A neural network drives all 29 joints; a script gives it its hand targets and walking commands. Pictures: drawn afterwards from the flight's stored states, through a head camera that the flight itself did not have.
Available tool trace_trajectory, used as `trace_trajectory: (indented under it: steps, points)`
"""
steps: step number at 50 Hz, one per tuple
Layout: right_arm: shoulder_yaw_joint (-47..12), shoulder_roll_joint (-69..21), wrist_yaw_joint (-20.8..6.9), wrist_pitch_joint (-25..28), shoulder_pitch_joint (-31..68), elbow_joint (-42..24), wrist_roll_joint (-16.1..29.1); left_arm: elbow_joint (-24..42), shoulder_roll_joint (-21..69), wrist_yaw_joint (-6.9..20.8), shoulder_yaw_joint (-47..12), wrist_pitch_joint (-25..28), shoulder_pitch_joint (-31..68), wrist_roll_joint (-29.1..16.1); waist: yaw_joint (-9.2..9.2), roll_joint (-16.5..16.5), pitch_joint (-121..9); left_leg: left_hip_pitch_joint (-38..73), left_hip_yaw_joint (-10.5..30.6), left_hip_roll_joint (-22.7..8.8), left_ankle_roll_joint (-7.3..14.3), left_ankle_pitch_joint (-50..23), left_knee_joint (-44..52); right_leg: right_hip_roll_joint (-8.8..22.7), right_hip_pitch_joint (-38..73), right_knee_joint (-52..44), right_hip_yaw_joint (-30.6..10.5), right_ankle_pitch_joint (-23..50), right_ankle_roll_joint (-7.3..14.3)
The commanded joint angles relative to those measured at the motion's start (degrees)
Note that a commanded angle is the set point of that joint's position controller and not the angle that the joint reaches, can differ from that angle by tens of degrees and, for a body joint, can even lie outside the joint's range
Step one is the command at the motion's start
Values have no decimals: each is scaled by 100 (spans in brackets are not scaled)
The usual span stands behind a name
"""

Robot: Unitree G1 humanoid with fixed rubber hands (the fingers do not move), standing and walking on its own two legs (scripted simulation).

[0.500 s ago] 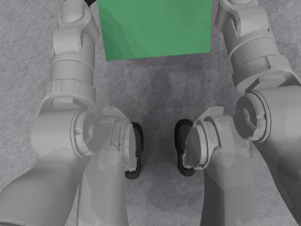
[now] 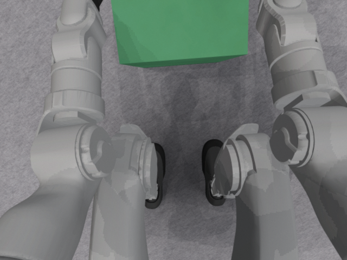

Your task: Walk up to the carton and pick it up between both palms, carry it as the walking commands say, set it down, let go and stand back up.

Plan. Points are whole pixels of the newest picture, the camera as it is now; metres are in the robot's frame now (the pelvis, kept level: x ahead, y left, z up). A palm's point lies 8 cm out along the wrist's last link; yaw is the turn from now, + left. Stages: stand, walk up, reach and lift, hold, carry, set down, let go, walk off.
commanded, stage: set down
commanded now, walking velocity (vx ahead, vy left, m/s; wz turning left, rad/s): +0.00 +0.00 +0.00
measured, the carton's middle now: (177, 0) +0.57 +0.01 -0.23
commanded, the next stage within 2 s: none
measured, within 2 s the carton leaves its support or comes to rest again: neither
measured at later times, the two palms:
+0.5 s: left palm out of the picture +0.55 +0.16 -0.14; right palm out of the picture +0.56 -0.14 -0.14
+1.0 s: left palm (84, 25) +0.52 +0.18 -0.17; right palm (283, 6) +0.53 -0.18 -0.16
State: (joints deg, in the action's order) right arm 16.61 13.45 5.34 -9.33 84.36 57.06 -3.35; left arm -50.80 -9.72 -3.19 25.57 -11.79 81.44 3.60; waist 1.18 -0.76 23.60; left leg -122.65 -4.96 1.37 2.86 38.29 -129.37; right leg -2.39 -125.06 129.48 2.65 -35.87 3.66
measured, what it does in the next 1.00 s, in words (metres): stands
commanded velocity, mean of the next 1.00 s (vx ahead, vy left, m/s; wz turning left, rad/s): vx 0.00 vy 0.00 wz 0.00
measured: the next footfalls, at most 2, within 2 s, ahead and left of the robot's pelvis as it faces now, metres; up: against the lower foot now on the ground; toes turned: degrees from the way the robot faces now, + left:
none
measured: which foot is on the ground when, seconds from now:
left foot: down 0.00-1.00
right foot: down 0.00-1.00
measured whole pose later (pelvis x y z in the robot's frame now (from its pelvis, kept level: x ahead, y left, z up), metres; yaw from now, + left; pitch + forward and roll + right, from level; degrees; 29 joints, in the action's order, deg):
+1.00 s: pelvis +0.00 +0.00 -0.01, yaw +0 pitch +31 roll +2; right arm 10.5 18.3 6.5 -3.0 76.8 59.8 3.9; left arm -58.7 -13.5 -6.4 17.2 -4.2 75.5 -1.9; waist 1.2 -0.8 23.1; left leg -122.7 -5.0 1.9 2.8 39.4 -131.0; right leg -2.4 -125.1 131.2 2.6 -37.1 3.7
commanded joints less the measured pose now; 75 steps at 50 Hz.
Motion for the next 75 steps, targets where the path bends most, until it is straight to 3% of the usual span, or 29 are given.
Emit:
trace_trajectory:
  steps: [1,4,5,10,11,14,26,28,29,32,34,37,38,39,40,42,45,46,48,53,54,58,61,62,64,68,72,73,75]
  points:
    - [-1543,-5566,-1789,-477,586,807,-103,-690,5089,1718,-1899,-300,1248,108,128,-196,-4862,1271,320,620,-93,-1707,997,-446,2486,-1161,-590,1752,-94]
    - [-1572,-5376,-1758,-395,1062,497,-12,-1205,5505,1816,-1820,-390,1238,-126,-77,-202,-5019,1409,488,653,-58,-1718,956,-407,2427,-1118,-489,1709,-119]
    - [-1706,-5469,-1725,-365,939,516,-20,-908,5371,1802,-1824,-331,921,80,240,-370,-4876,1150,408,676,-101,-1702,1013,-429,2461,-1062,-532,1792,-112]
    - [-1494,-5242,-1785,-414,782,577,-156,-1009,5361,1722,-1798,-359,1117,71,42,-110,-5111,1967,482,627,-99,-1962,975,-458,2085,-1078,-442,1574,-151]
    - [-1759,-5456,-1787,-315,928,341,-16,-1062,5325,1714,-1825,-280,780,189,326,-188,-4769,1736,491,706,-65,-1881,1078,-508,2169,-1071,-422,1627,-217]
    - [-1330,-5176,-1778,-460,437,823,-293,-1115,5110,1764,-1754,-364,841,161,-74,-261,-4593,1218,562,598,-67,-1451,1063,-431,2394,-1002,-477,1509,-112]
    - [-1313,-4950,-1652,-287,472,551,-198,-1004,4529,1572,-1704,-149,708,122,231,-228,-4641,1473,495,626,-110,-1864,973,-406,2255,-986,-555,1797,-189]
    - [-1105,-4321,-1523,-216,323,620,-252,-904,4295,1496,-1662,-161,589,203,-41,-112,-4938,1691,501,596,-207,-2028,906,-426,2471,-930,-505,2077,-191]
    - [-1219,-4467,-1518,-248,362,725,-227,-937,4097,1468,-1568,-110,663,218,248,-125,-5085,1586,455,577,-249,-1819,1066,-405,2895,-1060,-587,2046,-180]
    - [-1027,-3669,-1347,-138,466,775,-278,-1108,3969,1307,-1533,-67,553,93,31,-144,-5237,1900,531,565,-298,-1994,1015,-377,2983,-952,-357,2077,-253]
    - [-750,-3005,-1129,-62,-180,823,-315,-1041,2652,1032,-963,73,62,481,468,-99,-5138,2044,383,525,-284,-1977,915,-400,2613,-1039,-528,1868,-292]
    - [-594,-1555,-765,184,-226,709,-418,-1419,1940,709,-930,219,-313,254,127,-341,-5512,2393,543,495,-353,-2284,901,-273,2942,-1031,-407,2232,-389]
    - [-509,-1383,-668,222,-413,815,-310,-915,1218,559,-820,364,-292,477,453,24,-5497,2276,395,475,-420,-2345,906,-303,2872,-1059,-517,2238,-352]
    - [-468,-485,-432,334,-482,875,-154,-1158,761,332,-816,430,-565,326,205,31,-5896,2376,438,450,-421,-2144,920,-267,3387,-1098,-493,2268,-389]
    - [-673,-117,-275,483,27,207,-14,-965,159,132,-586,584,-369,319,472,-352,-6071,2116,507,524,-375,-2301,978,-286,3279,-928,-448,2543,-447]
    - [-731,973,54,592,158,288,7,-968,-359,-115,-932,619,-345,-163,71,-287,-6609,2248,497,396,-512,-2470,873,-171,3925,-958,-557,2897,-409]
    - [-908,1124,229,853,636,-525,728,-319,-975,-391,-1211,955,209,-683,240,-363,-7877,2773,376,484,-500,-3153,889,-237,4236,-856,-517,3553,-503]
    - [-854,1111,310,905,523,-813,981,0,-1097,-455,-1305,1036,406,-991,39,-256,-8437,2766,561,358,-426,-3253,844,-255,4598,-752,-716,4048,-404]
    - [-1406,642,241,821,614,-561,1342,-359,-1147,-426,-1601,1031,382,-1441,181,-789,-7668,2283,485,354,-355,-2881,1109,-230,4307,-963,-614,3631,-473]
    - [-1654,976,116,571,1049,-42,1425,-381,-1520,-440,-1571,939,805,-1513,470,-590,-7136,2307,447,238,-267,-2592,920,-82,3429,-999,-661,2496,-376]
    - [-1391,1184,179,611,1154,-137,1411,-87,-1476,-442,-1792,947,994,-1504,196,-264,-7338,2301,498,244,-300,-2564,949,-115,3624,-988,-690,2690,-329]
    - [-1494,1497,223,628,1383,-151,1526,-166,-1448,-462,-1816,864,1212,-1735,105,-197,-7437,2188,513,223,-297,-2332,1027,-53,4026,-947,-694,2562,-259]
    - [-1306,1982,413,566,1673,-1917,1530,2111,-1855,-617,-1699,827,1564,-1867,73,-299,-10657,3780,298,322,-373,-3512,874,-91,5725,-914,-675,3764,-254]
    - [-1504,1328,365,369,1276,-1545,1744,1366,-1743,-660,-1885,616,1125,-1973,162,-448,-10600,4003,417,338,-257,-3343,1281,-171,5778,-925,-379,3611,-305]
    - [-1748,1583,441,75,1075,-1758,1725,2019,-1329,-678,-2346,303,1139,-2357,-130,-272,-11446,4546,379,404,-228,-3210,1364,-189,6330,-1165,-411,3452,-149]
    - [-1366,1478,390,-442,503,-2008,1537,1742,-1493,-681,-1705,-123,397,-2008,154,-207,-10414,3924,293,393,-213,-2787,1720,-183,5977,-1690,-572,2997,-163]
    - [-1114,1585,348,-602,985,-2551,1384,2159,-1717,-719,-1488,-283,734,-1743,382,-154,-11247,4453,294,420,-167,-2965,1928,-231,6456,-1767,-545,3158,-171]
    - [-1019,1655,330,-609,958,-2720,1446,2686,-1539,-770,-1872,-334,648,-1916,49,-63,-11398,4964,414,428,-176,-3113,2137,-373,5930,-1833,-250,3039,-156]
    - [-1093,1798,353,-784,1163,-2795,1446,3552,-1998,-861,-1671,-469,1213,-1859,304,52,-12240,5736,464,443,-191,-3291,2237,-300,6163,-1834,-220,2996,-176]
